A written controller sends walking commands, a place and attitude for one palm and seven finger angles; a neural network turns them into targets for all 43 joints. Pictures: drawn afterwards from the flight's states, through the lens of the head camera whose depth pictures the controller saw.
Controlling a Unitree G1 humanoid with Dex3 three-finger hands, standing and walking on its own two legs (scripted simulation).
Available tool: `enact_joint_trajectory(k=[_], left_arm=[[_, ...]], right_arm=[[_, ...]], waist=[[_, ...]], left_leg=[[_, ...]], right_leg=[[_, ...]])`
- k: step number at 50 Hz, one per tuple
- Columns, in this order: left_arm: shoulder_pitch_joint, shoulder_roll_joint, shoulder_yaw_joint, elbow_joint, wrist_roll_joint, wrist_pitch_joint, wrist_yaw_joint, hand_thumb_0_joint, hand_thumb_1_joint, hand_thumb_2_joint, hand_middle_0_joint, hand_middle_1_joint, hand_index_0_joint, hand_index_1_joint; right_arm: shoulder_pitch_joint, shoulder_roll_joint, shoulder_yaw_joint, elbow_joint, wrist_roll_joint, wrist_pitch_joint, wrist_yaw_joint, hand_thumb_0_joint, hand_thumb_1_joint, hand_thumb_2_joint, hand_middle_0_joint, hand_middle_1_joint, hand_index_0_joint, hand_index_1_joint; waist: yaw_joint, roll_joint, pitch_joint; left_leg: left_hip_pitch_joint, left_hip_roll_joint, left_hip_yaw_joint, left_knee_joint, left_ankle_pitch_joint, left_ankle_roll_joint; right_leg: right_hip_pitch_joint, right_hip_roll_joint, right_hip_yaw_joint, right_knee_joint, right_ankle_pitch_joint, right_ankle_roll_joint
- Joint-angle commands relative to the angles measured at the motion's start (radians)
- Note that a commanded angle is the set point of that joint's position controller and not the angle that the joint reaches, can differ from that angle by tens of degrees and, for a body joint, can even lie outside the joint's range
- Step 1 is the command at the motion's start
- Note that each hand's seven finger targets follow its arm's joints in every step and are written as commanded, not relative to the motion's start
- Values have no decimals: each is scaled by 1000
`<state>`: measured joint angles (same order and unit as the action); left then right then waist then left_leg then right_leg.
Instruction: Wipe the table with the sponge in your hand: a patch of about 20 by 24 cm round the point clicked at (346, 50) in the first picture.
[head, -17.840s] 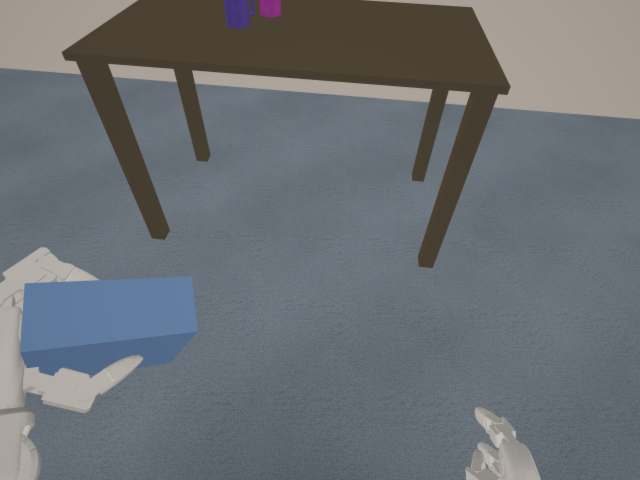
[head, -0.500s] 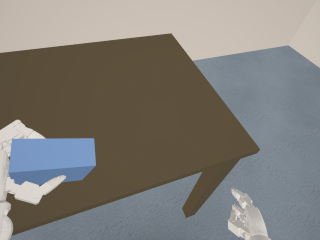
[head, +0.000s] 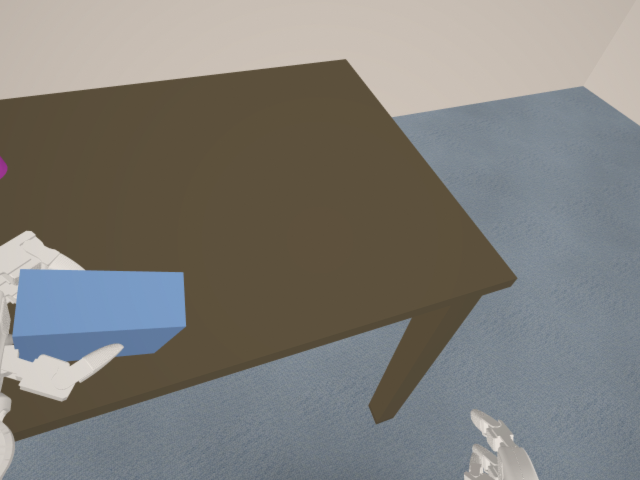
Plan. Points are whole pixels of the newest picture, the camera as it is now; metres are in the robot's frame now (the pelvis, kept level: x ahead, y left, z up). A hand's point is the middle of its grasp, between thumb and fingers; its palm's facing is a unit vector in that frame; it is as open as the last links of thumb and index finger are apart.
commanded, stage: come to a stop and stand still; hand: left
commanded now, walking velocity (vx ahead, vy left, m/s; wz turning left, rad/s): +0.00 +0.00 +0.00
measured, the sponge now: (124, 318) +0.24 +0.23 +0.12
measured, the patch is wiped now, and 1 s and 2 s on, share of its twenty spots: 0.00 0.00 0.00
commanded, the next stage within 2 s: look again from close up in 0.14 s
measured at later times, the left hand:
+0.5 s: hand (71, 287) +0.24 +0.26 +0.17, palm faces +0.36 -0.85 -0.39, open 9.6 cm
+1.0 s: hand (91, 309) +0.22 +0.24 +0.16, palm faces +0.25 -0.73 -0.64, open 9.6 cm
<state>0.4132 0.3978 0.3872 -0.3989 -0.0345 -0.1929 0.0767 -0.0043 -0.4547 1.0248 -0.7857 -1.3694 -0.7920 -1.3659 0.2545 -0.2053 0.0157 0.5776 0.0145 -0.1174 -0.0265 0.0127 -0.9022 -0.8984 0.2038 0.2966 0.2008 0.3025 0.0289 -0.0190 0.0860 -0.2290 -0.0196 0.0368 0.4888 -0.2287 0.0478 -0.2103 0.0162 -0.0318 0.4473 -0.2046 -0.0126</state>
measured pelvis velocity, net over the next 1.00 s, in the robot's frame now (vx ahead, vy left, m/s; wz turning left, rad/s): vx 0.00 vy -0.01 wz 0.00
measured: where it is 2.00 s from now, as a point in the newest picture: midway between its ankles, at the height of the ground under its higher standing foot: outside the picture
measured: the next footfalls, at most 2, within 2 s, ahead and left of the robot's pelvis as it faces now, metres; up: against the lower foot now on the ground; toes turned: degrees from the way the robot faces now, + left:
none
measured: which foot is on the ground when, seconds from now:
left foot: down 0.00-1.00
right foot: down 0.00-1.00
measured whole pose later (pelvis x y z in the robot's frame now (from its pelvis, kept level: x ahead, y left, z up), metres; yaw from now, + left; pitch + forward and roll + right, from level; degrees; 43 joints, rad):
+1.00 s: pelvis +0.00 -0.01 -0.01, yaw +0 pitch -3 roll +1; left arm 0.34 0.50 0.29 -0.45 0.08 0.14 -0.02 0.00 -0.45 1.03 -0.78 -1.38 -0.79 -1.37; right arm 0.14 -0.24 0.05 0.58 0.01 -0.06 -0.06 0.01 -0.90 -0.90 0.21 0.30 0.20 0.30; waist 0.05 0.05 0.01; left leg -0.22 -0.04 0.04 0.52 -0.25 0.04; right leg -0.24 0.00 -0.01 0.57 -0.28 -0.02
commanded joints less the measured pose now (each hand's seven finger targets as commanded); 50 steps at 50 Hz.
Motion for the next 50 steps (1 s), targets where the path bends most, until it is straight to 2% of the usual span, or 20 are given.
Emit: enact_joint_trajectory(k=[1,4,8,9,13,18,21,24,32,33,34,35,36,38,40,43,45,47,48,50], left_arm=[[-158,123,43,-299,-7,-104,27,0,100,1300,-1200,-1600,-1200,-1600],[-101,69,2,-203,1,-88,29,0,100,1300,-1200,-1600,-1200,-1600],[-80,129,67,-118,2,-75,35,0,100,1300,-1200,-1600,-1200,-1600],[-84,96,39,-114,-2,-76,29,0,100,1300,-1200,-1600,-1200,-1600],[-133,175,101,-233,-7,-89,32,0,100,1300,-1200,-1600,-1200,-1600],[-106,178,95,-351,-11,-94,34,0,100,1300,-1200,-1600,-1200,-1600],[-63,154,80,-340,-18,-90,32,0,100,1300,-1200,-1600,-1200,-1600],[-12,110,58,-244,-21,-73,30,0,100,1300,-1200,-1600,-1200,-1600],[-83,129,50,-255,-18,-61,28,0,100,1300,-1200,-1600,-1200,-1600],[-971,887,316,-577,2,-186,54,0,100,1300,-1200,-1600,-1200,-1600],[-657,427,266,-58,135,17,-4,0,100,1300,-1200,-1600,-1200,-1600],[-538,313,80,-83,89,34,-20,0,100,1300,-1200,-1600,-1200,-1600],[-427,306,116,-118,99,62,-21,0,100,1300,-1200,-1600,-1200,-1600],[-336,159,25,-86,9,171,-72,0,100,1300,-1200,-1600,-1200,-1600],[-252,184,3,-167,7,241,-100,0,100,1300,-1200,-1600,-1200,-1600],[-214,261,8,-213,118,326,-92,0,100,1300,-1200,-1600,-1200,-1600],[-215,308,62,-216,154,324,-70,0,100,1300,-1200,-1600,-1200,-1600],[-223,355,147,-236,134,289,-43,0,100,1300,-1200,-1600,-1200,-1600],[-293,425,212,-292,121,269,-24,0,100,1300,-1200,-1600,-1200,-1600],[-325,365,176,-234,116,219,6,0,100,1300,-1200,-1600,-1200,-1600]], right_arm=[[-127,-125,-46,-155,-1,-98,-1,0,-900,-900,200,300,200,300],[-118,-128,-46,-137,-3,-94,4,0,-900,-900,200,300,200,300],[-143,-131,-44,-137,1,-73,-3,0,-900,-900,200,300,200,300],[-134,-128,-43,-142,0,-64,-4,0,-900,-900,200,300,200,300],[-172,-122,-39,-164,3,-66,-9,0,-900,-900,200,300,200,300],[-172,-117,-36,-176,1,-85,-4,0,-900,-900,200,300,200,300],[-139,-120,-43,-171,-3,-82,-1,0,-900,-900,200,300,200,300],[-130,-123,-40,-154,-4,-65,-1,0,-900,-900,200,300,200,300],[-147,-122,-44,-165,2,-44,-11,0,-900,-900,200,300,200,300],[57,-203,105,-277,75,-12,-97,0,-900,-900,200,300,200,300],[-168,-115,-52,-113,-67,-33,-66,0,-900,-900,200,300,200,300],[-136,-142,-34,-131,-55,-53,-7,0,-900,-900,200,300,200,300],[-114,-181,-61,-104,-44,-41,2,0,-900,-900,200,300,200,300],[-195,-163,-35,-122,-17,-42,0,0,-900,-900,200,300,200,300],[-213,-178,-34,-120,-11,-39,1,0,-900,-900,200,300,200,300],[-267,-175,-9,-161,8,-5,-2,0,-900,-900,200,300,200,300],[-276,-173,-9,-172,0,10,-18,0,-900,-900,200,300,200,300],[-279,-164,-13,-172,-4,12,-42,0,-900,-900,200,300,200,300],[-297,-164,-9,-174,2,10,-50,0,-900,-900,200,300,200,300],[-273,-139,-13,-149,-6,-4,-63,0,-900,-900,200,300,200,300]], waist=[[-3,109,-174],[-5,59,-145],[-2,8,-84],[-6,3,-98],[-1,75,-148],[5,141,-231],[2,107,-258],[-1,55,-233],[-3,48,-184],[-76,325,-215],[58,256,-304],[-1,194,-245],[34,222,-376],[58,239,-371],[75,198,-302],[70,121,-173],[50,13,-127],[51,-47,-161],[61,-22,-190],[54,5,-182]], left_leg=[[31,69,-85,-96,-62,-13],[44,73,-90,-108,-40,-19],[3,78,-98,-139,-61,-24],[-10,81,-101,-141,-52,-20],[4,79,-100,-145,44,-21],[73,86,-98,-114,237,-28],[103,98,-104,-87,354,-36],[98,99,-103,-96,349,-47],[53,109,-111,-140,184,-41],[-141,88,-146,-125,19,-18],[157,54,-79,-93,263,-117],[161,45,-114,-94,495,-133],[289,89,-130,-53,590,-128],[276,74,-110,-40,503,-116],[174,57,-90,-57,359,-99],[32,42,-78,-104,129,-67],[-7,44,-87,-126,25,-48],[0,36,-74,-102,-16,-28],[6,27,-69,-97,-68,-21],[19,24,-61,-78,-61,-25]], right_leg=[[42,-87,130,-121,-14,-28],[1,-80,117,-132,-26,-25],[-29,-69,112,-150,-61,-17],[-5,-68,94,-140,-47,-15],[66,-65,84,-96,82,-13],[123,-64,65,-42,225,-13],[134,-69,61,-37,285,-12],[108,-66,53,-55,265,-10],[112,-80,64,-80,192,-9],[233,24,53,60,-46,60],[9,26,-32,100,40,-38],[-47,39,-66,62,65,-33],[-96,47,-47,94,81,-14],[-101,34,-30,107,43,-16],[-39,15,-54,77,103,-19],[-17,22,-53,68,65,-26],[-32,19,-54,52,3,-18],[-40,17,-44,36,-48,-6],[-51,19,-23,23,-92,-3],[-62,16,-21,19,-105,-5]])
